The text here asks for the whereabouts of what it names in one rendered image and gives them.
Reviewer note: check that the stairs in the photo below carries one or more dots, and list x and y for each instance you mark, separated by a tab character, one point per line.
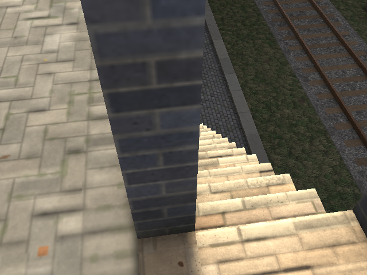
234	189

